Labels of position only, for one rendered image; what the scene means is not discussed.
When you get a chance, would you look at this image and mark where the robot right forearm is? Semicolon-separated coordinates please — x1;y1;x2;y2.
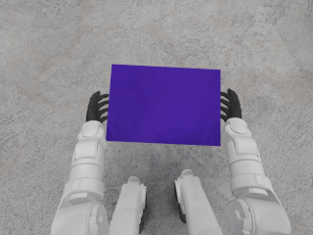
221;117;291;230

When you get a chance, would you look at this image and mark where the right robot hand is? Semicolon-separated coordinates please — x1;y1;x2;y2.
220;88;243;122

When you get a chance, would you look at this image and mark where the robot left forearm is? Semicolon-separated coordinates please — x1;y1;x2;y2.
50;120;108;235

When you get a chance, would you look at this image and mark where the left robot hand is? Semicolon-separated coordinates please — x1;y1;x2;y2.
85;91;110;123

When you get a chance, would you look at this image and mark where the robot left thigh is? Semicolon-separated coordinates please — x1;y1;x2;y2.
109;181;147;235

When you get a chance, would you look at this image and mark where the carton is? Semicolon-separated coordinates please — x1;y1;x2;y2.
106;64;221;147

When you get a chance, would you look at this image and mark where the right robot upper arm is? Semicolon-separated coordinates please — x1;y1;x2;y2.
229;197;304;235

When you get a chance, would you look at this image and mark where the left robot upper arm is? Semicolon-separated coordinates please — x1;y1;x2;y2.
51;201;110;235

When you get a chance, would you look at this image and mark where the right robot shin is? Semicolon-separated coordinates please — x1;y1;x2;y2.
179;169;201;214

